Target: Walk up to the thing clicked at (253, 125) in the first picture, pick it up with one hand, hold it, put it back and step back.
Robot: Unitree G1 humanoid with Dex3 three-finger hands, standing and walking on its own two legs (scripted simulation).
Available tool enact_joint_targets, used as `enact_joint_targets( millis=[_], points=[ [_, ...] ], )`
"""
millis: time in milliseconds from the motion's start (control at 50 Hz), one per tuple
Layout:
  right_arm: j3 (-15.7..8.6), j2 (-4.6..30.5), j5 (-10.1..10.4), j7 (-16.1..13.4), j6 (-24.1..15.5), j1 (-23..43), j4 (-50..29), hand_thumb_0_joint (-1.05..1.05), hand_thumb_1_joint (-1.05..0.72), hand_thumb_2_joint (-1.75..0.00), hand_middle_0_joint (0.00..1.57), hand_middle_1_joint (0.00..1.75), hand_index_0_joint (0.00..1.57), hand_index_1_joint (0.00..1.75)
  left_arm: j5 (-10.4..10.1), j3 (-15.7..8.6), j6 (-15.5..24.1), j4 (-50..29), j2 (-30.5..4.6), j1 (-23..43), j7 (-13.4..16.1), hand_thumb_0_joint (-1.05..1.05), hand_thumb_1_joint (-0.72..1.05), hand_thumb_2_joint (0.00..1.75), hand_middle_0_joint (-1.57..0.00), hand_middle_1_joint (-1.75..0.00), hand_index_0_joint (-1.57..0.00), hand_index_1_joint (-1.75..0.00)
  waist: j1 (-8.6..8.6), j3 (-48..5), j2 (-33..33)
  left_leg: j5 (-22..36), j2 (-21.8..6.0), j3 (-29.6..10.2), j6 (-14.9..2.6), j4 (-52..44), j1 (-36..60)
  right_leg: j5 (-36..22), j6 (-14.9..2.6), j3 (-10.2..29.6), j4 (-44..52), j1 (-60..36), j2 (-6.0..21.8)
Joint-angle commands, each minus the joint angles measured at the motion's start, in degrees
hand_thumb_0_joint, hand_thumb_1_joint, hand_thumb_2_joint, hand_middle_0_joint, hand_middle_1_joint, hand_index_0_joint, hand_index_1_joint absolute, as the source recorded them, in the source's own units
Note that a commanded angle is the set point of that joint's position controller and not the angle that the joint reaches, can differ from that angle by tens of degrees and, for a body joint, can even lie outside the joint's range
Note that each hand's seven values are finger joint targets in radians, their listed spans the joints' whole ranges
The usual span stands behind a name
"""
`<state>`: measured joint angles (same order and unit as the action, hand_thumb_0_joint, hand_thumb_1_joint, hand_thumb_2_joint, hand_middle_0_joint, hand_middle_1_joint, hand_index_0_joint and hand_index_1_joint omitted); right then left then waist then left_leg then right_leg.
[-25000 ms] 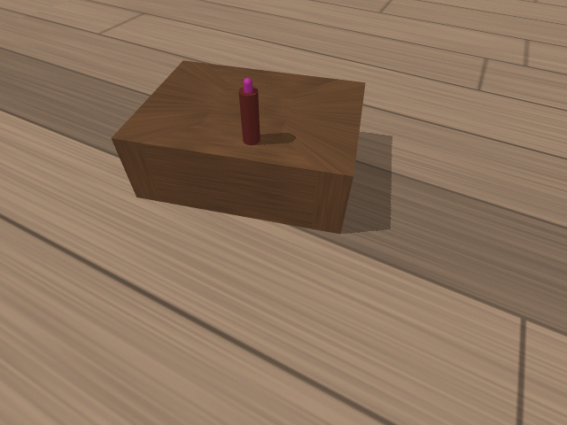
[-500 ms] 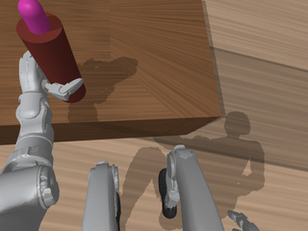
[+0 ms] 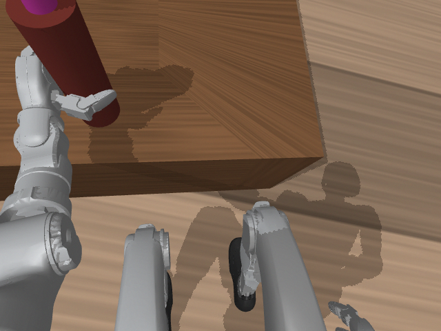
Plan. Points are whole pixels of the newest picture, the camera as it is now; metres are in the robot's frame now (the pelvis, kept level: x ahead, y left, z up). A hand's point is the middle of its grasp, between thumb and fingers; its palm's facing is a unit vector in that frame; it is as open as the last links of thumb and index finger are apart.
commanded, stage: open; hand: left
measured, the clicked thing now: (72, 59) +0.54 +0.17 +0.04
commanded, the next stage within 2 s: withdraw in 0.42 s
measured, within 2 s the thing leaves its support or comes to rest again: rests again in 0.48 s
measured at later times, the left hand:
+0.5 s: hand (73, 71) +0.54 +0.18 +0.01, palm faces +0.05 -1.00 -0.02, open 14.8 cm
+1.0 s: hand out of the picture +0.56 +0.25 +0.12, palm faces +0.09 -0.99 -0.12, open 17.5 cm
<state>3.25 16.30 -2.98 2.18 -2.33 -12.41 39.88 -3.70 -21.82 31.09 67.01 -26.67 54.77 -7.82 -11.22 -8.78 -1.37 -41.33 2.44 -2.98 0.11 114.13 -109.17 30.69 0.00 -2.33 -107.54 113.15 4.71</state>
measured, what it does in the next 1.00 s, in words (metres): rises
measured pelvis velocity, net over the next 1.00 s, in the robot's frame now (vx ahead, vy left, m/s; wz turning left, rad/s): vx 0.00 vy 0.01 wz -0.02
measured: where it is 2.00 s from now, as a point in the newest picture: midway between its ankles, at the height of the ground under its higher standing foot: (202, 304)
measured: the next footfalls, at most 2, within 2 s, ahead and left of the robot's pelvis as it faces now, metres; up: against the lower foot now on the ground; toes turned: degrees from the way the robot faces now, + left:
none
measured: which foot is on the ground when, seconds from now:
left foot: down 0.00-1.00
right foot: down 0.00-1.00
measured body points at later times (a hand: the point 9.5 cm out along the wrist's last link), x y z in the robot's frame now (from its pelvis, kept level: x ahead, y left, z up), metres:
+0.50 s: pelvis -0.01 +0.01 -0.01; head +0.21 +0.04 +0.39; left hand +0.53 +0.23 +0.01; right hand +0.04 -0.26 -0.12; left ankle +0.06 +0.11 -0.43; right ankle +0.12 -0.13 -0.43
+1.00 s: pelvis +0.00 +0.01 +0.07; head +0.20 +0.04 +0.47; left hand +0.55 +0.30 +0.13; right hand +0.05 -0.26 -0.05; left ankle +0.06 +0.11 -0.43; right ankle +0.12 -0.13 -0.43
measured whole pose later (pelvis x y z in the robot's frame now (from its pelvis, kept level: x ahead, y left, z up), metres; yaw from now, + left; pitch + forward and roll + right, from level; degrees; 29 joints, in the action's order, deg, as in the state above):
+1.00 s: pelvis +0.00 +0.01 +0.07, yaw -1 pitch +33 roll -4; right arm 4.7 15.9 -0.2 -0.8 1.2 -14.2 37.2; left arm 0.3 -23.1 17.9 70.5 -39.7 61.7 -12.0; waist -11.0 -8.9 -1.3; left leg -38.8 1.4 -3.0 -1.0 102.0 -96.3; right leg 28.2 1.1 -2.8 -94.5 99.3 3.6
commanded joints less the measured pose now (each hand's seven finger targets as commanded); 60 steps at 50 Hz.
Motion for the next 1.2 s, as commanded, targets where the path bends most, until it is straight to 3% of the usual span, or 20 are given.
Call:
enact_joint_targets(
  millis=[0, 80, 180, 260, 340, 400, 460, 520, 600, 660, 740, 840, 920, 940, 960, 980, 1000, 1040, 1140, 1180],
  points=[
    [-4.01, 11.49, -0.27, -0.97, -0.22, -10.97, -1.45, 0.00, -0.92, -0.90, 0.20, 0.30, 0.20, 0.30, -0.94, -0.01, 5.54, -15.51, -12.93, 30.72, 0.01, 0.00, -0.33, 0.61, -0.84, -0.78, -0.84, -0.79, -1.63, -41.93, -10.58, 10.74, 0.41, 1.36, -1.21, -16.18, 21.82, -6.74, -2.58, 0.32, 10.86, -28.96, -2.02],
    [-3.96, 11.45, -0.35, -1.07, 0.09, -11.47, -1.05, 0.00, -0.91, -0.90, 0.20, 0.30, 0.20, 0.30, -0.66, -0.27, 4.48, -12.12, -12.42, 30.53, 0.42, 0.00, -0.38, 0.50, -0.73, -0.66, -0.73, -0.67, -1.80, -40.85, -9.49, 11.22, 0.36, 1.52, -1.35, -15.33, 20.19, -7.49, -2.49, 0.33, 10.73, -28.88, -2.04],
    [-3.77, 11.78, -0.39, -0.85, 0.47, -10.70, -1.63, 0.00, -0.90, -0.90, 0.20, 0.30, 0.20, 0.30, 0.43, 0.27, 3.61, -5.73, -10.55, 27.00, 0.78, 0.00, -0.43, 0.39, -0.61, -0.52, -0.61, -0.53, -1.64, -33.93, -8.28, 7.53, 0.42, 0.45, -1.21, -17.12, 18.18, -3.84, -2.56, -0.84, 10.88, -24.32, -1.86],
    [-3.70, 11.98, -0.60, -0.59, 0.70, -10.68, -2.35, 0.00, -0.90, -0.90, 0.20, 0.30, 0.20, 0.30, 0.83, 0.72, 3.65, -5.21, -9.74, 26.91, 0.55, 0.00, -0.42, 0.32, -0.53, -0.43, -0.53, -0.43, -2.01, -35.36, -8.63, 10.29, 0.39, 0.26, -1.06, -16.23, 19.65, -6.05, -2.70, -1.07, 9.78, -23.99, -1.75],
    [-3.85, 11.90, -0.63, -0.55, 0.70, -11.38, -2.86, 0.00, -0.90, -0.90, 0.20, 0.30, 0.20, 0.30, 0.98, -0.44, 4.23, -9.12, -12.14, 29.46, 0.94, 0.00, -0.45, 0.25, -0.45, -0.34, -0.44, -0.34, -1.45, -38.13, -8.54, 10.11, 0.55, 0.67, -1.30, -16.23, 19.21, -6.04, -2.48, -0.78, 9.82, -26.52, -1.69],
    [-3.73, 11.90, -0.56, -0.43, 0.74, -10.87, -2.89, 0.00, -0.90, -0.90, 0.20, 0.30, 0.20, 0.30, 0.93, 1.40, 3.85, -5.99, -8.73, 27.94, 1.08, 0.00, -0.49, 0.19, -0.36, -0.25, -0.35, -0.26, -2.28, -36.05, -7.87, 8.88, 0.39, 0.21, -1.23, -16.55, 19.20, -4.98, -2.52, -0.99, 9.75, -24.31, -1.73],
    [-4.17, 12.00, -0.70, -0.65, 0.95, -11.52, -2.81, 0.00, -0.90, -0.90, 0.20, 0.30, 0.20, 0.30, 1.54, 0.52, 4.07, -10.76, -12.15, 31.90, 1.49, 0.00, -0.54, 0.13, -0.27, -0.16, -0.25, -0.17, -2.06, -39.20, -10.08, 8.09, 0.49, 0.84, -1.35, -16.47, 20.15, -4.46, -2.37, -0.56, 10.34, -25.88, -1.65],
    [-3.66, 11.69, -0.61, -0.55, 0.97, -11.40, -2.41, 0.00, -0.88, -0.90, 0.20, 0.30, 0.20, 0.30, 1.36, 2.51, 3.56, -7.44, -8.34, 30.32, 1.42, 0.00, -0.52, 0.09, -0.12, -0.07, -0.11, -0.07, -2.85, -37.46, -9.14, 8.47, 0.38, 0.32, -1.10, -16.63, 20.75, -4.81, -2.51, -0.82, 10.21, -24.47, -1.61],
    [-3.65, 12.36, -0.49, -0.95, 1.54, -11.27, -2.37, 0.00, -0.88, -0.90, 0.20, 0.30, 0.20, 0.30, 2.34, -0.50, 3.80, -13.36, -17.04, 34.38, 1.09, 0.00, -0.50, 0.04, -0.05, 0.00, -0.04, -0.01, -1.54, -39.89, -12.86, 9.07, 0.17, 0.21, -0.95, -17.48, 23.06, -5.12, -2.62, -0.35, 10.07, -25.11, -1.30],
    [-3.61, 12.71, 0.18, -1.22, 1.97, -11.82, -3.39, 0.00, -0.89, -0.90, 0.20, 0.30, 0.20, 0.30, 0.82, -2.31, 2.92, -17.84, -19.49, 34.43, -0.41, 0.00, -0.52, 0.06, -0.04, -0.01, -0.03, -0.01, -0.92, -44.25, -13.70, 11.79, 0.03, -0.25, -0.78, -18.36, 27.06, -7.26, -2.77, -0.19, 10.39, -27.42, -1.35],
    [-3.36, 12.65, 1.05, -2.25, 2.81, -12.69, -4.11, 0.00, -0.89, -0.90, 0.20, 0.30, 0.20, 0.30, 0.45, -6.89, -0.42, -21.48, -28.51, 35.73, -0.68, 0.00, -0.53, 0.08, -0.04, -0.02, -0.03, -0.03, 0.50, -47.87, -13.72, 12.11, 0.06, 0.62, -1.21, -20.82, 28.45, -7.83, -2.54, 1.06, 14.16, -35.51, -1.50],
    [-3.28, 12.66, 2.43, -3.53, 2.95, -11.99, -4.83, 0.00, -0.89, -0.90, 0.20, 0.30, 0.20, 0.30, 0.31, -3.05, -6.99, -9.22, -23.25, 27.30, -3.78, 0.00, -0.52, 0.06, -0.03, -0.01, -0.03, -0.01, -1.73, -39.25, -9.53, 11.94, -0.89, -0.66, -1.50, -25.53, 29.97, -7.98, -2.43, 0.71, 20.06, -37.17, -2.01],
    [-2.78, 11.90, 2.68, -4.01, 1.86, -13.06, -3.21, 0.00, -0.80, -0.87, 0.20, 0.30, 0.20, 0.30, -0.76, -0.40, -8.77, -6.27, -20.36, 27.70, -7.25, 0.00, -0.42, 0.11, -0.01, -0.03, 0.00, -0.04, -2.70, -31.37, -7.62, 12.19, -1.59, -0.56, -1.69, -26.61, 29.32, -7.97, -2.43, 0.46, 23.03, -36.71, -2.43],
    [-3.70, 12.67, 2.41, -4.28, 3.51, -13.98, -4.49, 0.00, -0.82, -0.89, 0.20, 0.30, 0.20, 0.30, 7.62, -1.90, -12.72, -1.92, -30.06, 27.27, -3.83, 0.00, -0.45, 0.08, -0.04, -0.01, -0.03, -0.02, 0.33, -36.68, -9.73, 14.68, -1.54, -0.66, -1.16, -32.25, 38.70, -9.40, -2.94, 0.79, 26.79, -41.81, -2.64],
    [-3.32, 12.20, 2.65, -4.28, 4.42, -14.16, -4.83, 0.00, -0.83, -0.89, 0.20, 0.30, 0.20, 0.30, 7.02, -2.75, -13.96, -6.88, -31.03, 32.23, -0.74, 0.00, -0.46, 0.08, -0.03, -0.01, -0.02, -0.02, 0.01, -36.09, -11.30, 14.52, -1.87, -0.99, -0.83, -34.01, 40.20, -8.89, -3.00, 0.89, 27.86, -42.46, -3.00],
    [-3.02, 11.49, 2.79, -4.27, 4.70, -14.28, -5.00, 0.00, -0.82, -0.89, 0.20, 0.30, 0.20, 0.30, 6.94, -0.44, -15.30, -3.90, -26.46, 31.48, -0.03, 0.00, -0.45, 0.08, -0.03, -0.02, -0.02, -0.03, -1.12, -34.59, -10.68, 15.32, -2.18, -1.24, -0.65, -34.95, 42.63, -9.68, -2.92, 0.59, 29.34, -42.47, -3.14],
    [-3.12, 11.73, 2.90, -4.25, 5.11, -14.95, -5.20, 0.00, -0.80, -0.88, 0.20, 0.30, 0.20, 0.30, 7.29, 0.01, -15.92, -6.33, -26.61, 33.05, 0.65, 0.00, -0.44, 0.08, -0.02, 0.00, -0.01, -0.01, -1.21, -34.36, -10.60, 15.21, -2.22, -1.55, -0.58, -36.61, 43.16, -9.85, -2.80, 0.22, 30.53, -43.95, -3.50],
    [-2.99, 11.35, 3.03, -4.42, 5.60, -15.25, -4.22, 0.00, -0.84, -0.89, 0.20, 0.30, 0.20, 0.30, 9.05, -2.13, -18.23, 0.00, -30.27, 26.47, 2.79, 0.00, -0.48, 0.08, -0.04, -0.02, -0.03, -0.03, 0.06, -31.10, -8.86, 15.06, -2.61, -2.19, -0.58, -39.56, 44.90, -9.53, -2.41, -0.01, 32.89, -46.00, -3.86],
    [-2.63, 11.15, 3.46, -4.82, 6.78, -15.97, -5.92, 0.00, -0.89, -0.90, 0.20, 0.30, 0.20, 0.30, 11.16, -6.76, -20.43, -8.29, -41.03, 26.26, 6.85, 0.00, -0.48, 0.10, -0.06, -0.07, -0.06, -0.07, 3.31, -37.26, -13.96, 26.94, -3.28, -2.22, 0.35, -45.20, 58.71, -16.41, -2.82, -0.27, 38.06, -55.07, -4.27],
    [-2.15, 9.63, 3.40, -4.97, 6.67, -16.41, -5.10, 0.00, -0.89, -0.90, 0.20, 0.30, 0.20, 0.30, 10.69, -2.90, -21.09, -7.47, -34.45, 27.54, 8.09, 0.00, -0.45, 0.11, -0.06, -0.07, -0.06, -0.07, 0.92, -33.45, -13.51, 27.25, -3.23, -0.99, 0.13, -47.88, 59.79, -17.89, -2.78, -0.19, 42.07, -59.46, -4.36]
  ],
)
